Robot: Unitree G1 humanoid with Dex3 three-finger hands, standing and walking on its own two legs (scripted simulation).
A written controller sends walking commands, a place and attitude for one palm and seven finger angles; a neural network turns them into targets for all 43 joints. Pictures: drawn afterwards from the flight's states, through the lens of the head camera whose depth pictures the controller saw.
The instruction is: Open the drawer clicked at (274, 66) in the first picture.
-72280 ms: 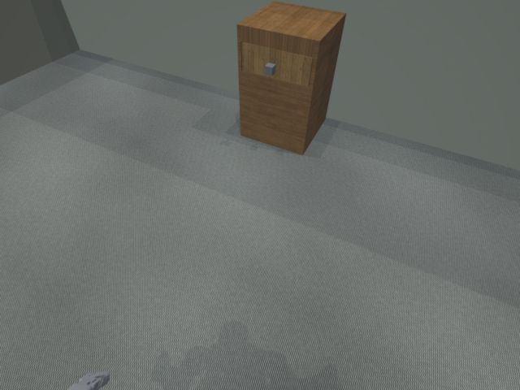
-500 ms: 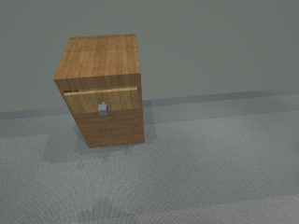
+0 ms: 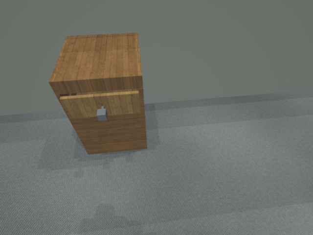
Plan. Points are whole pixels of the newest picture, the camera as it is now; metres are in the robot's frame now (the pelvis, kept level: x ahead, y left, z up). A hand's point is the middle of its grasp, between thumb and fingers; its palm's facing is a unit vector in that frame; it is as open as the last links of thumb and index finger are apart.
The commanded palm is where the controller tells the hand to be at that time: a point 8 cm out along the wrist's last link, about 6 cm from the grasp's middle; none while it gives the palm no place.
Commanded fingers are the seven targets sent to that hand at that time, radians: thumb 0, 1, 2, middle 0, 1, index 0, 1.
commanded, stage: look to check the result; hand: left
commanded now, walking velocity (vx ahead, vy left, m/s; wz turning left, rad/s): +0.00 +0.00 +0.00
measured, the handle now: (102, 111) +0.71 +0.32 -0.25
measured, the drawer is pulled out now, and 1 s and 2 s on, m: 0.03 0.03 0.03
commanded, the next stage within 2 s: turn to face it in 0.34 s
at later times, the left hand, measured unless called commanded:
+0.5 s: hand out of the picture -0.01 +0.14 -0.18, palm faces +0.04 -0.99 -0.16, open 7.4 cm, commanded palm none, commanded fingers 0.00 0.90 0.90 -0.20 -0.30 -0.20 -0.30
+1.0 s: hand out of the picture +0.00 +0.17 -0.19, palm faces +0.14 -0.97 -0.18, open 7.4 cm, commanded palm none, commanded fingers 0.00 0.90 0.90 -0.20 -0.30 -0.20 -0.30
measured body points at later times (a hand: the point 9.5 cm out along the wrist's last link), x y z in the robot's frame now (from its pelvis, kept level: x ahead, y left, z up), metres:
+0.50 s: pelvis +0.01 -0.01 +0.00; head +0.03 -0.01 +0.45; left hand -0.01 +0.19 -0.16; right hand -0.01 -0.21 -0.17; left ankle +0.01 +0.11 -0.74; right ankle -0.02 -0.09 -0.74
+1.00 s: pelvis +0.02 +0.00 -0.01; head +0.05 +0.01 +0.44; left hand -0.01 +0.22 -0.17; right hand +0.03 -0.21 -0.17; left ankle +0.01 +0.11 -0.74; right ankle -0.02 -0.09 -0.74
